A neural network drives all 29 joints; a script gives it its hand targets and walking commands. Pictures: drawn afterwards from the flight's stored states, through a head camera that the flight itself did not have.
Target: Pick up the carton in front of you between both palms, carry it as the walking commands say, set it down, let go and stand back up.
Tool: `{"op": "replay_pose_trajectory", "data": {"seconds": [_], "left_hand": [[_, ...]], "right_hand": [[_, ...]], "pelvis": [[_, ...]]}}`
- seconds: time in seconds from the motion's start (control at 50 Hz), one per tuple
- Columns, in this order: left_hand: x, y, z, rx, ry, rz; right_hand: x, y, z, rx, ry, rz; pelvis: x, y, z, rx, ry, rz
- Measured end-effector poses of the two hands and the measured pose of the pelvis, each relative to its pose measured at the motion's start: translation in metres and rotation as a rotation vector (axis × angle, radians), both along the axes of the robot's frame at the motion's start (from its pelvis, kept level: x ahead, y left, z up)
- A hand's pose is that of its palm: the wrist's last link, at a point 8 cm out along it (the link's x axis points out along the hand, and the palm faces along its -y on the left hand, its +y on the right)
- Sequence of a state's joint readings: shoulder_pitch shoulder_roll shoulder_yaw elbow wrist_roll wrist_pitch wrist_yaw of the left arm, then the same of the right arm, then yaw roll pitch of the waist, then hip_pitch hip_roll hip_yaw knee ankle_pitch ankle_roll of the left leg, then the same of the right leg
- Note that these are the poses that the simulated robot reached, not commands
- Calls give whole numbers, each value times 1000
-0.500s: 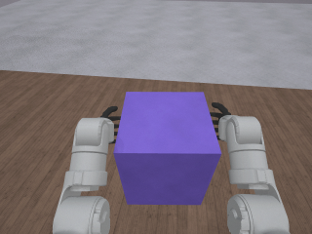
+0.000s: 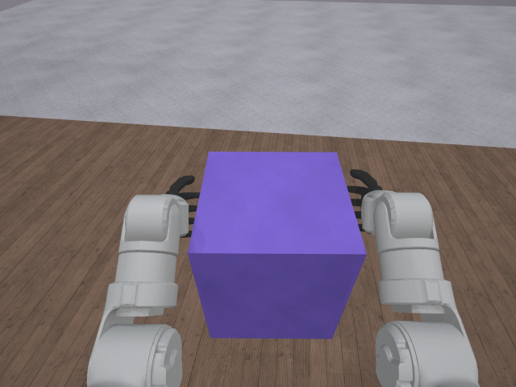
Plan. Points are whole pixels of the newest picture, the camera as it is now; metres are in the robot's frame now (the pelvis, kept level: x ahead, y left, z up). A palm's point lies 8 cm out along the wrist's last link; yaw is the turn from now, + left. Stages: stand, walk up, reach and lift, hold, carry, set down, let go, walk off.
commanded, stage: carry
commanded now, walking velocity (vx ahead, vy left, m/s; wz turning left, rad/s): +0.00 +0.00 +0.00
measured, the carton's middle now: (271, 247) +0.34 +0.00 +0.05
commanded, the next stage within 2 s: none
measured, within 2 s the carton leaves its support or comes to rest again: neither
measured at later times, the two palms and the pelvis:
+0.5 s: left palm (174, 214) +0.34 +0.15 +0.13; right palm (371, 209) +0.35 -0.15 +0.14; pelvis +0.00 +0.00 +0.00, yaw +0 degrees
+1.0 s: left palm (197, 167) +0.49 +0.13 +0.11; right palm (352, 159) +0.50 -0.16 +0.12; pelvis +0.13 -0.02 -0.01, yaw -1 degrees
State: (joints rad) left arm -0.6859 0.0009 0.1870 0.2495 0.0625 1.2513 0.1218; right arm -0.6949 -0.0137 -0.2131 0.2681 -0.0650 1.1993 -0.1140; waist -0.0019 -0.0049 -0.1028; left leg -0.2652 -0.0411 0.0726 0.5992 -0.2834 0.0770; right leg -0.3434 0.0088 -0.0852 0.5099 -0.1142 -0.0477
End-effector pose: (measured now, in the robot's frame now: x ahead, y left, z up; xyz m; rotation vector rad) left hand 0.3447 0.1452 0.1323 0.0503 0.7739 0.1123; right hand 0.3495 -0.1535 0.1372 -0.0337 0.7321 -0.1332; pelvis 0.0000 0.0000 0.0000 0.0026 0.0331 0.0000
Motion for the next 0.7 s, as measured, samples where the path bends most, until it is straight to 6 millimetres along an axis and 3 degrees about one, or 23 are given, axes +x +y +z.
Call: {"op": "replay_pose_trajectory", "data": {"seconds": [0.54, 0.62, 0.7], "left_hand": [[1, 1, 0, -2, -4, 0], [13, -3, 0, 1, -3, -2], [36, -15, -2, 10, 3, -13]], "right_hand": [[1, 1, 1, 0, -4, -2], [10, -3, -2, 4, -3, -6], [28, -15, -9, 4, 3, -10]], "pelvis": [[4, 1, -2, 3, 1, -2], [18, -1, -4, -1, 12, -5], [37, -9, -6, -17, 26, -7]]}}
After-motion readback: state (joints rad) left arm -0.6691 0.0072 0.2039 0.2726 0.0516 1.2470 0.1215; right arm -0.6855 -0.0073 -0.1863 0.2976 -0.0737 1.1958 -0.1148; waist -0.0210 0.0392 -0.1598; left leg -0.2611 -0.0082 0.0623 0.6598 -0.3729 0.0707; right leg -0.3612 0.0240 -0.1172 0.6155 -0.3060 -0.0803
